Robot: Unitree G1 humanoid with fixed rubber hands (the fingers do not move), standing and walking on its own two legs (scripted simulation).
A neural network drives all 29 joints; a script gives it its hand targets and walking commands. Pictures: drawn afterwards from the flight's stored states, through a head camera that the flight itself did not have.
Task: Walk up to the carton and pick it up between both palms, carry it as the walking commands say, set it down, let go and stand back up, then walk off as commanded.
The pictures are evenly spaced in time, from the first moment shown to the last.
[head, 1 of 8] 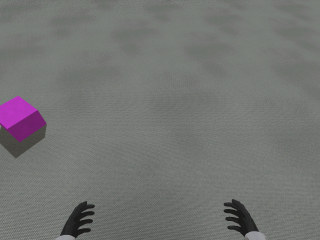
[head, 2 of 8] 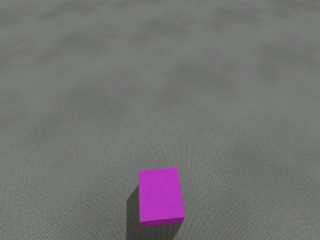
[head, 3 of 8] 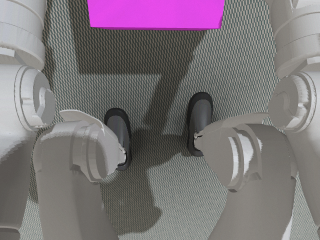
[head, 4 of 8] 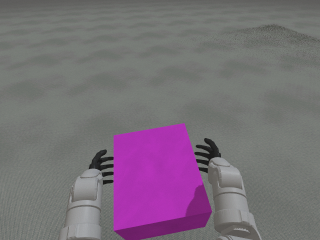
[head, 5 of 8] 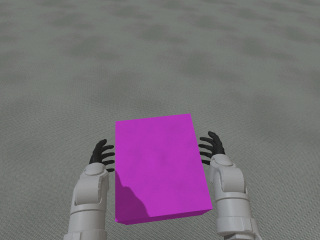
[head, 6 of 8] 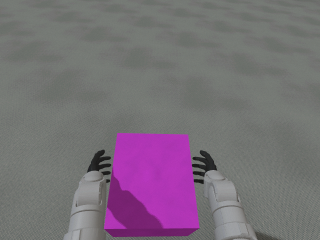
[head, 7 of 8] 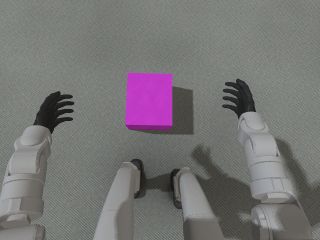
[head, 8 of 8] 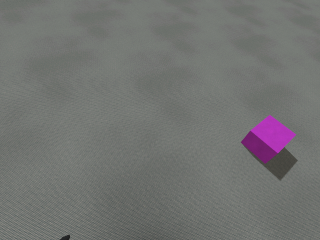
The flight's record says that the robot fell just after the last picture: no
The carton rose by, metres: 0.69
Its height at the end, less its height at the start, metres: +0.00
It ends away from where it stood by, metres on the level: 0.86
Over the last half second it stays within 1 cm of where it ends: yes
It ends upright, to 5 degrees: yes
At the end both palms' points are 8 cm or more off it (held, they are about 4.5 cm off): yes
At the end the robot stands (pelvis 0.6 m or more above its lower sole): yes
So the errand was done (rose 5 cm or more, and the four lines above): yes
